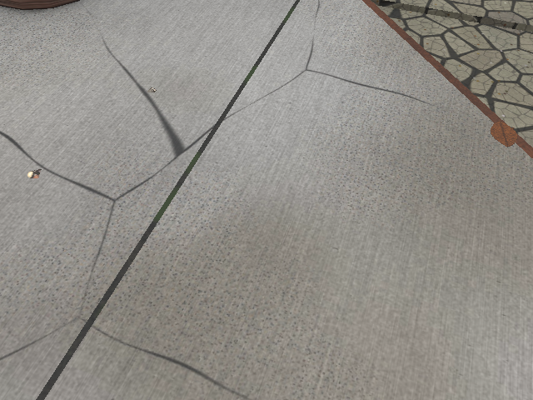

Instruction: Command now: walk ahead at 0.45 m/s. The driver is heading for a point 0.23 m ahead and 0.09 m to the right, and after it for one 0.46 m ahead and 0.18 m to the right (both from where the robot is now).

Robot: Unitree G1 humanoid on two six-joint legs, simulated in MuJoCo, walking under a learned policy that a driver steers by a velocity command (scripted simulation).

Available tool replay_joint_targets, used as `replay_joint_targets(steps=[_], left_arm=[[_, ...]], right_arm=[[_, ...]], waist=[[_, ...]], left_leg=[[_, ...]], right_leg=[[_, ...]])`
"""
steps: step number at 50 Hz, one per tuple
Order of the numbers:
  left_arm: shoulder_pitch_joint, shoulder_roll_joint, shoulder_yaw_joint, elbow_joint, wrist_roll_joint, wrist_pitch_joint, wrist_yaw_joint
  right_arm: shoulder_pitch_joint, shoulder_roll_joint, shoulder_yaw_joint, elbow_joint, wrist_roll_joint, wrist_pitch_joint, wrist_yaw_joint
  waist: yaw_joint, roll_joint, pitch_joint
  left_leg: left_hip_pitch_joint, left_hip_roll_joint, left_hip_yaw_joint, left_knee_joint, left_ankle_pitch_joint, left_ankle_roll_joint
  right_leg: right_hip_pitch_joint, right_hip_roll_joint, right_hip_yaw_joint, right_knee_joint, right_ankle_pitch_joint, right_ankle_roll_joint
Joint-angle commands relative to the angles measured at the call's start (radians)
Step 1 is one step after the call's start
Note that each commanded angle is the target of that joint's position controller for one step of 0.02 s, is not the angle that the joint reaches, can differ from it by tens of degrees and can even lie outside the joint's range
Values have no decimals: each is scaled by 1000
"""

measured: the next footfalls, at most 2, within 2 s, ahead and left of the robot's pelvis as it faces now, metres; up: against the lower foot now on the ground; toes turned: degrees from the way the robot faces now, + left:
right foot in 0.16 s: +0.29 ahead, -0.14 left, +0.00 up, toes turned -2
left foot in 0.54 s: +0.27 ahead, +0.08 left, +0.00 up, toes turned -1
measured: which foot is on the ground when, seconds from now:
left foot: down 0.00-0.16, up 0.18-0.52, down 0.54-0.88, up 0.90-1.00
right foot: up 0.00-0.14, down 0.16-0.60, up 0.62-0.86, down 0.88-1.00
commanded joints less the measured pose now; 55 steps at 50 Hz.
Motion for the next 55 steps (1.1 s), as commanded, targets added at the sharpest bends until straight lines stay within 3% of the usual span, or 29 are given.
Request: replay_joint_targets(steps=[1, 4, 7, 8, 9, 10, 11, 12, 13, 16, 18, 21, 25, 27, 28, 30, 32, 33, 35, 38, 42, 43, 44, 45, 46, 47, 48, 50, 55], left_arm=[[-175, 21, -11, -101, -4, -10, -12], [-188, 42, -6, -120, 3, -18, -26], [106, 129, 39, -31, 15, -22, -23], [231, 179, 51, 2, 28, -19, -13], [285, 243, 52, 17, 50, -7, -8], [313, 193, 39, 24, 40, 0, -15], [198, 159, 28, 6, 24, 0, -16], [88, 110, 12, -15, 19, -1, -11], [28, 73, -3, -19, 25, -9, -13], [-7, 43, -16, 11, 59, -18, -16], [-13, 61, -15, 22, 65, -17, -7], [7, 107, -5, 29, 50, 4, 13], [2, 127, 1, 17, 19, 40, 33], [54, 111, 0, 19, 16, 49, 38], [81, 103, 6, 2, 15, 51, 40], [31, 86, 9, -38, 18, 58, 49], [66, 89, 20, -42, 17, 67, 46], [67, 116, 36, -46, 13, 73, 41], [86, 88, 39, -55, 2, 88, 36], [43, 40, 24, -81, 2, 101, 24], [95, 81, 42, -87, -1, 117, -9], [129, 100, 54, -77, 4, 121, -8], [150, 172, 78, -84, 8, 121, 4], [175, 305, 97, -116, 36, 115, 13], [236, 275, 84, -115, 65, 88, 5], [180, 249, 77, -126, 56, 66, 9], [117, 226, 74, -139, 32, 55, 18], [54, 184, 60, -159, 12, 61, 34], [105, 191, 62, -163, 12, 73, 54]], right_arm=[[34, -189, -33, -30, 10, -8, -11], [25, -190, -36, -21, 11, 7, -15], [-37, -207, -43, -43, 4, 27, -18], [-26, -188, -34, -60, -8, 27, -15], [139, -61, 1, -46, -26, 18, -5], [182, -85, -5, -9, 10, 1, 3], [76, -151, -24, -39, 34, -4, 4], [-25, -157, -25, -70, 36, 1, -4], [-73, -155, -31, -76, 22, 14, -17], [-36, -101, -32, -75, 3, 54, -34], [-59, -84, -27, -86, 0, 67, -44], [-131, -118, -29, -102, -5, 89, -44], [-221, -160, -47, -130, -16, 97, -50], [-214, -191, -55, -143, -21, 88, -58], [-221, -262, -75, -140, -12, 88, -64], [-190, -232, -81, -130, -5, 82, -68], [-247, -237, -86, -168, -18, 66, -79], [-251, -227, -82, -184, -18, 54, -86], [-328, -233, -82, -209, 4, 46, -90], [-351, -265, -95, -208, 6, 67, -87], [-339, -286, -104, -202, 24, 83, -74], [-296, -263, -100, -185, 25, 84, -65], [-252, -215, -90, -177, 2, 85, -50], [-331, -153, -67, -251, -35, 79, -46], [-412, -191, -75, -279, -16, 70, -46], [-416, -213, -81, -282, 5, 70, -46], [-395, -224, -87, -265, 6, 71, -53], [-383, -246, -96, -256, -9, 74, -68], [-384, -187, -81, -275, -1, 65, -60]], waist=[[-4, 119, 140], [31, 123, 131], [191, 151, -74], [226, 88, -179], [142, -202, -359], [165, -209, -505], [145, -125, -347], [120, -46, -206], [94, 21, -127], [24, -27, -95], [10, -52, -93], [37, -59, -121], [37, -49, -2], [41, -1, 20], [79, 105, 33], [55, 221, 11], [51, 303, -42], [45, 253, -67], [92, 166, -77], [71, 185, -85], [94, 195, -104], [100, 142, -110], [91, -56, -100], [103, -326, -96], [161, -186, -192], [130, -127, -146], [100, -75, -110], [74, -51, -98], [84, -62, -116]], left_leg=[[-120, 247, -118, -113, 272, 143], [-54, 261, -79, -12, 535, 105], [-44, 209, -40, 323, 891, 33], [-211, 154, -23, 549, 666, -8], [-524, -13, -8, 969, -188, -69], [-560, -65, -186, 1178, -408, -77], [-612, 1, -182, 1217, -356, -68], [-635, 55, -124, 1170, -277, -65], [-599, 94, -107, 1112, -222, -68], [-400, 133, -106, 909, -156, -59], [-353, 128, -86, 719, -152, -67], [-286, 116, -69, 543, -15, -71], [-246, 72, -35, 370, 62, -45], [-220, 133, -87, 269, 98, -8], [-226, 166, -111, 256, 32, 31], [-236, 237, -196, 152, -41, 73], [-175, 402, -320, 133, 285, 166], [-152, 450, -334, 147, 463, 209], [-139, 425, -241, 174, 528, 168], [-201, 348, -84, 191, 517, 114], [-237, 341, -7, 284, 400, 65], [-290, 314, 31, 370, 285, 18], [-467, 236, 119, 582, 43, -64], [-769, 69, 108, 857, -440, -143], [-765, 60, -81, 1033, -454, -126], [-798, 75, -105, 1072, -371, -105], [-801, 96, -114, 1042, -273, -95], [-743, 103, -122, 978, -163, -94], [-692, 48, -123, 766, -66, -114]], right_leg=[[4, 34, -38, -132, 89, -2], [74, 60, -29, -213, 86, -41], [446, 134, -57, -242, 142, -100], [709, 18, 44, -200, 416, -138], [1055, -277, 389, -167, 719, -312], [1045, -336, 620, -313, 609, -390], [870, -287, 486, -362, 467, -340], [701, -239, 364, -398, 385, -292], [549, -199, 278, -437, 392, -267], [320, -129, 149, -495, 386, -243], [275, -108, 103, -505, 379, -248], [270, -108, 123, -543, 45, -236], [181, -66, 201, -561, -405, -175], [172, -29, 214, -490, -411, -127], [126, 39, 145, -439, -395, -99], [113, 136, 18, -229, -314, -53], [53, 153, -21, 88, -431, -13], [13, 129, 20, 262, -516, 6], [-7, 63, 64, 285, -477, 26], [133, 72, -30, 98, -365, 45], [336, 125, -114, -185, -165, -6], [438, 143, -95, -268, -95, -37], [580, 31, 91, -337, 173, -97], [660, -258, 530, -396, 477, -304], [645, -292, 589, -417, 406, -393], [623, -247, 495, -414, 345, -355], [589, -182, 409, -406, 270, -285], [518, -128, 345, -405, 252, -226], [543, -93, 349, -415, 195, -227]])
